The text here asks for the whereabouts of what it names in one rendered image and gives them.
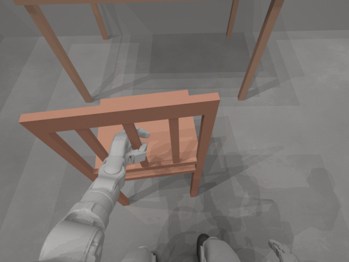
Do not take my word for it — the left robot thigh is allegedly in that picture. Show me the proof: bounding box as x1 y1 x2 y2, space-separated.
121 248 156 262

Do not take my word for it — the left robot forearm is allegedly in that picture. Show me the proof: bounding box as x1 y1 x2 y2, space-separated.
39 156 126 261

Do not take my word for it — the chair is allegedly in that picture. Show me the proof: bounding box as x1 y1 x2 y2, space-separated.
19 90 220 206

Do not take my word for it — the left robot hand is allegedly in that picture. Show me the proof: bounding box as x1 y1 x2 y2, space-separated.
108 126 150 165

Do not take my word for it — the left robot upper arm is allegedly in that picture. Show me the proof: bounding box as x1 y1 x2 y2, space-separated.
30 220 105 262

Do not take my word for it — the table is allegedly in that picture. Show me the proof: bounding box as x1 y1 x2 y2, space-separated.
13 0 284 103

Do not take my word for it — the right robot shin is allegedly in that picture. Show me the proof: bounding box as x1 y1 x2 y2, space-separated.
204 237 218 243

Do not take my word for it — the right robot hand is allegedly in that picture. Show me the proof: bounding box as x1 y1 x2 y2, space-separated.
266 239 298 262

